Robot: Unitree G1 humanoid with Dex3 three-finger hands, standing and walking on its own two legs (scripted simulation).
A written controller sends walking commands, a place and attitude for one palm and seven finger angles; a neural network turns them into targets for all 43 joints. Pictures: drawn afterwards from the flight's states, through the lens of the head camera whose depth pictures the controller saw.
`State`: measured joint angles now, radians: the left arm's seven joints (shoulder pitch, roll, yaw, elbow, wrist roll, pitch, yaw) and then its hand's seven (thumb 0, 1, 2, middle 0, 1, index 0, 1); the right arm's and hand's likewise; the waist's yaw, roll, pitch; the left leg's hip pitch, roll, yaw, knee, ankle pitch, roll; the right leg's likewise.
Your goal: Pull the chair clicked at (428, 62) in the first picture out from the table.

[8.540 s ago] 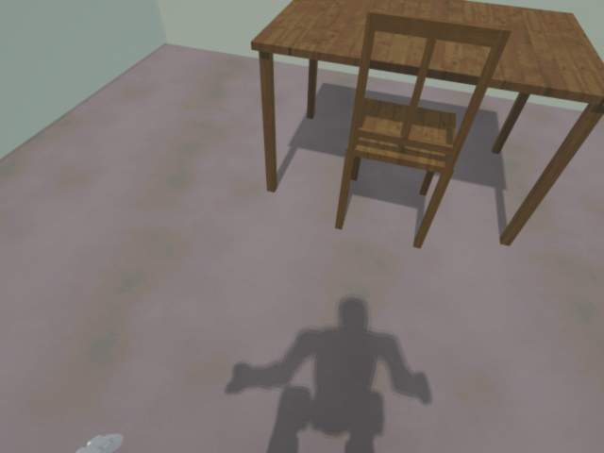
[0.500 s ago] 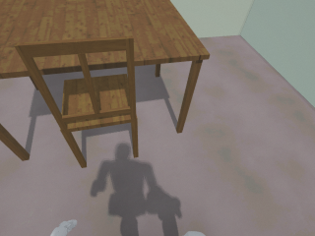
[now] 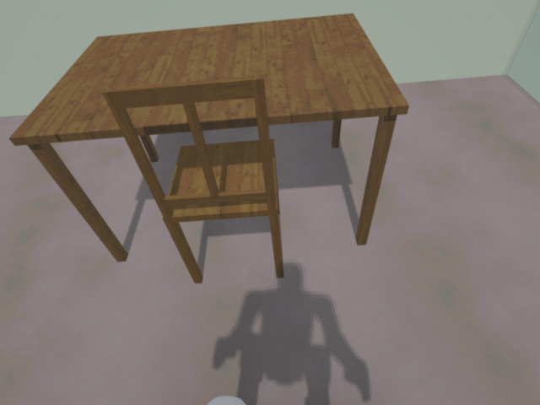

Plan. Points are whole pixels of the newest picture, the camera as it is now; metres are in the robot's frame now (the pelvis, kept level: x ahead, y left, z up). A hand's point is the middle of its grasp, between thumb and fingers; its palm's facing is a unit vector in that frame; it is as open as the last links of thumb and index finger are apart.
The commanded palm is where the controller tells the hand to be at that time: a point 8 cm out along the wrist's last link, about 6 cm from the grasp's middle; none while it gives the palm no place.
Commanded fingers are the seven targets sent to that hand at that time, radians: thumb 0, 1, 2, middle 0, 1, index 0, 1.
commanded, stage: take the last steps up to it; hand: left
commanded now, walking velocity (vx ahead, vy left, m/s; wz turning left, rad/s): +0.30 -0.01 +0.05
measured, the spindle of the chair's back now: (203, 153) +0.76 +0.23 -0.09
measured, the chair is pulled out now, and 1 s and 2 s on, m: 0.00 0.00 0.00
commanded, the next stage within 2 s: come to a stop and stand still in 0.98 s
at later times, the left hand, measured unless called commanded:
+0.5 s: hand out of the picture -0.02 +0.21 -0.18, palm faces +0.11 -0.99 -0.12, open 7.4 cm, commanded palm none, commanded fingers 0.00 0.90 0.90 -0.20 -0.30 -0.20 -0.30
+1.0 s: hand (206, 302) +0.35 +0.17 -0.16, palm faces -0.01 -0.98 -0.22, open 7.4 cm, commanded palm none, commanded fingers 0.00 0.90 0.90 -0.20 -0.30 -0.20 -0.30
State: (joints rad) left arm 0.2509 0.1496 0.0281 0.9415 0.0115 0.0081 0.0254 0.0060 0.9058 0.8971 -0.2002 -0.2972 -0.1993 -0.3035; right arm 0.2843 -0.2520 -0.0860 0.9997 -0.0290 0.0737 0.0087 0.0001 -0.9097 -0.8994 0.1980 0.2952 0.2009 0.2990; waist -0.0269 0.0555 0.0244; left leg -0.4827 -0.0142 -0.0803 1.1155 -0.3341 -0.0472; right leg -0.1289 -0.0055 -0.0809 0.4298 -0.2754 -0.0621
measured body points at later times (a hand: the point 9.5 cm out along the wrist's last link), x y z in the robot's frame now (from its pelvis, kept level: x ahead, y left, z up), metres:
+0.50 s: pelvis +0.08 +0.06 +0.00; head +0.08 +0.08 +0.44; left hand -0.03 +0.27 -0.17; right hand +0.18 -0.16 -0.14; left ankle +0.05 +0.15 -0.74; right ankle +0.05 -0.07 -0.68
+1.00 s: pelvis +0.26 -0.01 -0.01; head +0.28 -0.03 +0.44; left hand +0.35 +0.22 -0.15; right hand +0.19 -0.23 -0.18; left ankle +0.18 +0.13 -0.65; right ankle +0.31 -0.09 -0.74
